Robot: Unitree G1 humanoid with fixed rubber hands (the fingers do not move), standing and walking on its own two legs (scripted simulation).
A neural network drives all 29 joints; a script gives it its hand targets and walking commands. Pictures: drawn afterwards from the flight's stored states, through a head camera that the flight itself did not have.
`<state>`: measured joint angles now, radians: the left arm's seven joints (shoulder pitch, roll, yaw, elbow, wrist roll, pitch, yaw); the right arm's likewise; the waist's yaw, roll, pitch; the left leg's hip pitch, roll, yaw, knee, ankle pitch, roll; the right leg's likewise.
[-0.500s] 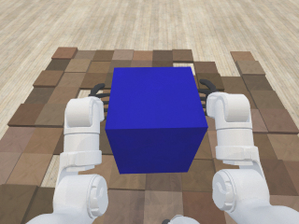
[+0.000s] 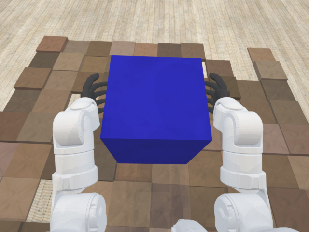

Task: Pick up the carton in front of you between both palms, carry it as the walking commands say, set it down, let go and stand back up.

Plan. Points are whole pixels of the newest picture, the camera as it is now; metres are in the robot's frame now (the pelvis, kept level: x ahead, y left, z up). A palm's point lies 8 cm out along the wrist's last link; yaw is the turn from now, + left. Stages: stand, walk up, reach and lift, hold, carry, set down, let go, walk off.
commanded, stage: carry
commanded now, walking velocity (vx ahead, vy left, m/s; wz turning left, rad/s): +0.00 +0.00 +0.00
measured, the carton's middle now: (154, 117) +0.38 +0.00 +0.04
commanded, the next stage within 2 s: none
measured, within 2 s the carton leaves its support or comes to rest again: neither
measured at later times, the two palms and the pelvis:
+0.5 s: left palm (91, 76) +0.48 +0.16 +0.10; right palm (201, 72) +0.49 -0.14 +0.10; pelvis +0.13 +0.00 +0.00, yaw +1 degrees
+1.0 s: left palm (83, 64) +0.52 +0.19 +0.11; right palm (189, 58) +0.53 -0.11 +0.11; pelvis +0.17 +0.03 +0.00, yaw +1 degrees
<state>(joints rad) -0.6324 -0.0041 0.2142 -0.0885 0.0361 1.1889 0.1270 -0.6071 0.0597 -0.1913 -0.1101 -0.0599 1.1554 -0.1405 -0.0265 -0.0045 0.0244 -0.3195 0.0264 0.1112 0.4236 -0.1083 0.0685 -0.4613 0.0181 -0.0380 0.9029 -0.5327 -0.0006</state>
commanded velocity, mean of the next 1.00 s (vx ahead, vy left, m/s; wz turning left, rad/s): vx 0.00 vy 0.00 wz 0.00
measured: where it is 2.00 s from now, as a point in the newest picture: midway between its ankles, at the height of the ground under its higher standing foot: (141, 220)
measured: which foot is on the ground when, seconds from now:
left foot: down 0.00-1.00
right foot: up 0.00-0.06, down 0.08-0.70, up 0.72-0.84, down 0.86-1.00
